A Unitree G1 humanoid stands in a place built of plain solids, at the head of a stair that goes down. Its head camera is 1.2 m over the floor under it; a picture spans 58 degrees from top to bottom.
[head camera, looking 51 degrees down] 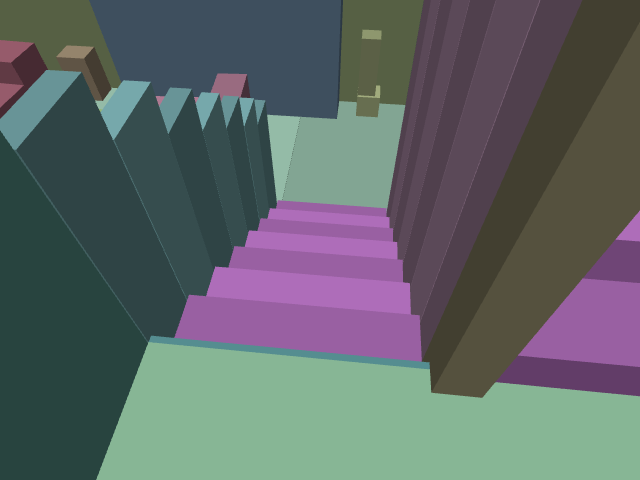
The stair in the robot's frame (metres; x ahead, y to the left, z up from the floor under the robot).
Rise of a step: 0.18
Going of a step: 0.25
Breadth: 0.85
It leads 6 degrees to the right of straight ahead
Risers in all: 8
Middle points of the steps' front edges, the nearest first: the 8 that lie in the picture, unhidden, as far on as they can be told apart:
0.56 0.09 0.00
0.81 0.06 -0.17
1.06 0.04 -0.35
1.32 0.01 -0.53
1.57 -0.01 -0.70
1.82 -0.04 -0.88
2.08 -0.07 -1.06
2.33 -0.09 -1.23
